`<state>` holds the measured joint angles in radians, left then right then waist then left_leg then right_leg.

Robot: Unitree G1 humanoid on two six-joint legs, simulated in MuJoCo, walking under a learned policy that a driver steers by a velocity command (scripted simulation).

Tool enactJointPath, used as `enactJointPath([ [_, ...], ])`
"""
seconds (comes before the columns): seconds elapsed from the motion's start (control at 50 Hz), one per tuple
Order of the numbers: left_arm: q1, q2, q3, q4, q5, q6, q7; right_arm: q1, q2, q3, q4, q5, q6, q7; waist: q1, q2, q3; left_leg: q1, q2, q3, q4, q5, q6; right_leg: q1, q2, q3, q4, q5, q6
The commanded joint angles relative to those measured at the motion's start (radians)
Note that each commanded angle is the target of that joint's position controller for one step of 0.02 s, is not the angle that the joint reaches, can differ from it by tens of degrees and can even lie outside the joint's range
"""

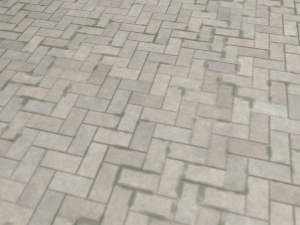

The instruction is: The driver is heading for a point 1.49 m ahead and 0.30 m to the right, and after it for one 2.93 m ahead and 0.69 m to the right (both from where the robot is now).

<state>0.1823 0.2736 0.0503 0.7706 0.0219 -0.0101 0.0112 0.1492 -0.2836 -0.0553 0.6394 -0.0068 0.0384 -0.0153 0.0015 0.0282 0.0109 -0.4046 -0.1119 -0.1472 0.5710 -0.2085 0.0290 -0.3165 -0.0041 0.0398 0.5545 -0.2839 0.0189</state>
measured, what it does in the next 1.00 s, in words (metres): stands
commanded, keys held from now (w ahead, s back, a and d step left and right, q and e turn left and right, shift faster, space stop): no key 1.00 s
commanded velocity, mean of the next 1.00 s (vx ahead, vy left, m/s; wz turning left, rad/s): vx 0.01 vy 0.00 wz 0.05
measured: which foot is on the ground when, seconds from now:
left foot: down 0.00-1.00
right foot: down 0.00-1.00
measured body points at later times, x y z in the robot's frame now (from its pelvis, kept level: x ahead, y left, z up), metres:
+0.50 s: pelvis +0.02 -0.01 +0.00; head +0.02 -0.01 +0.45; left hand +0.14 +0.24 -0.11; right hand +0.15 -0.27 -0.11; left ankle +0.03 +0.12 -0.73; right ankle +0.02 -0.13 -0.73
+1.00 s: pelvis +0.02 -0.02 +0.01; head +0.03 -0.02 +0.46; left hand +0.08 +0.24 -0.13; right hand +0.10 -0.28 -0.13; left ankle +0.03 +0.12 -0.73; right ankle +0.02 -0.13 -0.73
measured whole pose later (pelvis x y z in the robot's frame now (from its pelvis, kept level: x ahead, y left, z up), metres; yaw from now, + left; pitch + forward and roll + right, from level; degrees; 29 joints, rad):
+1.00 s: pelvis +0.02 -0.02 +0.01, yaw +1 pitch -2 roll +0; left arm 0.21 0.23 0.01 0.98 0.00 -0.02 0.02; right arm 0.22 -0.22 -0.04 0.94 -0.01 0.02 -0.05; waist 0.01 0.00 0.04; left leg -0.21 -0.01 -0.11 0.50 -0.26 -0.03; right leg -0.19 0.01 0.01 0.51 -0.29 -0.01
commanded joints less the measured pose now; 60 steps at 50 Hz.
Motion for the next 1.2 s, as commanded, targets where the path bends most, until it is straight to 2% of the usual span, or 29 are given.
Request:
enactJointPath([
  [0.02,-0.067,0.140,0.027,-0.083,0.027,-0.019,0.000,0.046,-0.115,-0.028,-0.061,-0.015,-0.027,0.000,-0.042,-0.246,-0.063,0.023,0.057,0.018,0.087,-0.241,-0.032,0.029,-0.315,0.332,-0.257,0.220,-0.230],
  [0.04,-0.089,0.122,0.021,-0.088,0.017,-0.023,0.001,0.015,-0.133,-0.038,-0.059,-0.009,-0.028,0.000,-0.036,-0.216,-0.055,0.048,0.070,0.027,0.107,-0.202,-0.042,0.032,-0.281,0.297,-0.248,0.191,-0.214],
  [0.08,-0.100,0.132,0.021,-0.081,-0.010,-0.027,0.004,0.003,-0.087,-0.029,-0.046,-0.016,-0.017,0.000,-0.030,-0.206,-0.049,0.089,0.087,0.046,0.039,-0.112,-0.059,0.056,-0.219,0.220,-0.213,0.201,-0.164],
  [0.1,-0.093,0.121,0.015,-0.073,-0.013,-0.027,0.005,0.009,-0.060,-0.021,-0.039,-0.016,-0.014,0.004,-0.035,-0.200,-0.051,0.134,0.097,0.049,-0.014,-0.062,-0.060,0.059,-0.195,0.187,-0.192,0.232,-0.143],
  [0.12,-0.067,0.112,0.011,-0.063,-0.012,-0.026,0.003,0.008,-0.047,-0.016,-0.035,-0.014,-0.013,0.007,-0.031,-0.184,-0.051,0.173,0.099,0.052,-0.073,0.011,-0.056,0.062,-0.164,0.156,-0.174,0.239,-0.119],
  [0.14,-0.041,0.104,0.009,-0.058,-0.009,-0.028,-0.002,0.004,-0.052,-0.015,-0.034,-0.013,-0.012,0.008,-0.021,-0.171,-0.060,0.207,0.110,0.041,-0.093,0.085,-0.050,0.068,-0.142,0.138,-0.156,0.222,-0.097],
  [0.16,-0.024,0.095,0.004,-0.057,-0.004,-0.033,-0.007,0.004,-0.073,-0.018,-0.038,-0.011,-0.011,0.006,-0.010,-0.145,-0.068,0.234,0.135,0.018,-0.091,0.179,-0.039,0.060,-0.121,0.123,-0.137,0.192,-0.077],
  [0.18,0.018,0.106,0.006,-0.058,-0.004,-0.036,-0.014,0.006,-0.112,-0.029,-0.021,-0.005,-0.008,0.005,0.027,-0.073,-0.072,0.232,0.128,0.014,-0.050,0.164,-0.016,0.049,-0.086,0.089,-0.149,0.154,-0.059],
  [0.2,-0.010,0.119,0.007,-0.053,-0.005,-0.035,-0.014,0.021,-0.088,-0.027,-0.020,-0.004,-0.008,0.007,-0.005,-0.085,-0.069,0.205,0.123,0.014,-0.062,0.127,-0.008,0.070,-0.079,0.068,-0.128,0.122,-0.049],
  [0.22,-0.029,0.109,0.005,-0.058,-0.008,-0.033,-0.015,0.026,-0.073,-0.021,-0.010,-0.008,-0.010,0.008,-0.005,-0.072,-0.060,0.197,0.128,0.007,-0.078,0.117,-0.009,0.068,-0.073,0.056,-0.118,0.103,-0.047],
  [0.24,-0.034,0.095,0.000,-0.058,-0.008,-0.030,-0.013,0.017,-0.078,-0.022,-0.006,-0.011,-0.012,0.007,0.002,-0.052,-0.049,0.187,0.130,0.002,-0.086,0.121,-0.011,0.068,-0.070,0.048,-0.110,0.100,-0.048],
  [0.28,-0.028,0.091,-0.002,-0.056,-0.008,-0.023,-0.010,0.014,-0.075,-0.021,0.003,-0.010,-0.017,0.005,0.009,-0.011,-0.042,0.180,0.134,-0.005,-0.092,0.134,-0.012,0.073,-0.058,0.035,-0.097,0.107,-0.046],
  [0.34,-0.028,0.084,-0.005,-0.047,-0.008,-0.019,-0.009,0.021,-0.071,-0.019,0.017,-0.008,-0.023,0.000,0.011,0.005,-0.038,0.172,0.137,-0.012,-0.099,0.124,-0.014,0.084,-0.049,0.024,-0.088,0.105,-0.043],
  [0.66,-0.008,0.073,-0.009,0.056,-0.014,-0.019,0.002,0.057,-0.051,-0.013,0.108,-0.004,-0.029,-0.023,0.004,-0.024,-0.011,0.202,0.129,0.001,-0.107,0.115,-0.023,0.071,-0.034,0.014,-0.119,0.075,-0.030],
  [0.9,0.025,0.070,-0.014,0.154,-0.018,-0.020,0.010,0.075,-0.043,-0.012,0.227,0.000,-0.030,-0.032,0.005,-0.024,0.012,0.219,0.119,0.022,-0.128,0.118,-0.036,0.074,-0.029,0.014,-0.153,0.066,-0.038],
  [1.12,0.056,0.062,-0.020,0.217,-0.020,-0.016,0.015,0.091,-0.038,-0.004,0.335,0.004,-0.032,-0.038,0.007,-0.029,0.024,0.216,0.115,0.039,-0.147,0.115,-0.042,0.092,-0.024,0.012,-0.172,0.086,-0.047],
  [1.14,0.074,0.056,-0.021,0.229,-0.020,-0.014,0.016,0.108,-0.025,0.000,0.351,0.004,-0.031,-0.038,0.007,-0.038,0.002,0.223,0.099,0.058,-0.142,0.024,-0.041,0.101,-0.018,0.010,-0.187,-0.021,-0.051],
  [1.16,0.081,0.075,-0.014,0.234,-0.027,-0.010,0.020,0.110,-0.024,0.001,0.359,0.009,-0.030,-0.040,0.011,-0.063,0.018,0.190,0.068,0.093,-0.106,-0.121,-0.036,0.094,-0.019,0.026,-0.204,-0.190,-0.069],
  [1.18,0.089,0.107,-0.004,0.234,-0.034,-0.006,0.024,0.102,-0.027,-0.001,0.356,0.014,-0.034,-0.039,0.018,-0.106,0.047,0.128,0.043,0.127,-0.048,-0.257,-0.029,0.080,-0.051,0.082,-0.239,-0.366,-0.103],
  [1.2,0.117,0.132,0.003,0.235,-0.039,-0.007,0.026,0.076,-0.028,0.000,0.344,0.016,-0.045,-0.036,0.034,-0.152,0.082,0.043,0.040,0.147,0.027,-0.300,-0.023,0.083,-0.126,0.190,-0.303,-0.509,-0.151],
])
Velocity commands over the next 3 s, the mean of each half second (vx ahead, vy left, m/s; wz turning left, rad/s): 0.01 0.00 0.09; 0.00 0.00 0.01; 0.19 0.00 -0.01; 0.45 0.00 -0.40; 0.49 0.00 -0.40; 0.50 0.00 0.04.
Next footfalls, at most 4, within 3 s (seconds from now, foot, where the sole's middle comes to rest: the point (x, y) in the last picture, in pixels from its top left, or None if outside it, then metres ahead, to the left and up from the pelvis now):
1.86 right None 0.45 -0.12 -0.77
2.34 left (164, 165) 0.78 -0.02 -0.77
2.84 right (230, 140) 0.92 -0.36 -0.77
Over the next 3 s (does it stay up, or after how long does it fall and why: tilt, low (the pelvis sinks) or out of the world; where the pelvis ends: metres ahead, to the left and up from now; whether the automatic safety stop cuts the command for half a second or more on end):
stays up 0.88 -0.25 0.01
